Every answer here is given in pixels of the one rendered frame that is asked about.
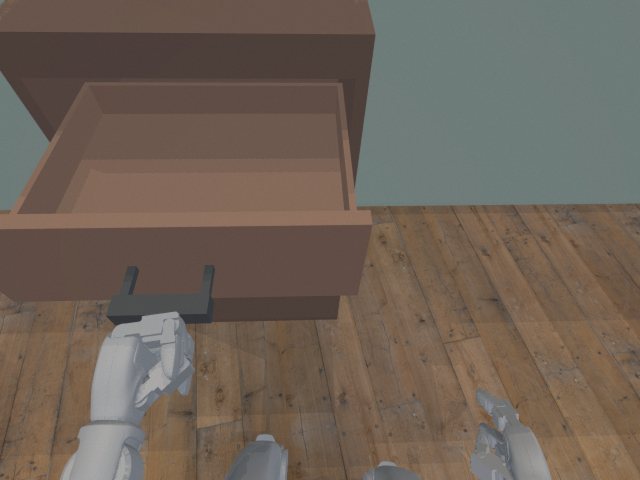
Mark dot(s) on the robot left thigh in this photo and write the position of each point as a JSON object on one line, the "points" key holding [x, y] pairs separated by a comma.
{"points": [[260, 460]]}

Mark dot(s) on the handle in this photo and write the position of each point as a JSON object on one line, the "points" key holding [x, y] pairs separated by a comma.
{"points": [[192, 308]]}

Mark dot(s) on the drawer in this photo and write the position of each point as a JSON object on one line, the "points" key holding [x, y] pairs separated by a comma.
{"points": [[253, 178]]}

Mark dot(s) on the right robot hand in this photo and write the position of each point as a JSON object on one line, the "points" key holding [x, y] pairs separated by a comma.
{"points": [[518, 455]]}

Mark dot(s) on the left robot forearm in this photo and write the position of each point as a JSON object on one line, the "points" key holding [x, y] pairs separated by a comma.
{"points": [[108, 450]]}

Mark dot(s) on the cabinet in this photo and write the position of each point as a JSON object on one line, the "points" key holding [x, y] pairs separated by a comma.
{"points": [[50, 48]]}

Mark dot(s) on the left robot hand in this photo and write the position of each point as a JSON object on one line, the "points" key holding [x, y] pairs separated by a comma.
{"points": [[156, 346]]}

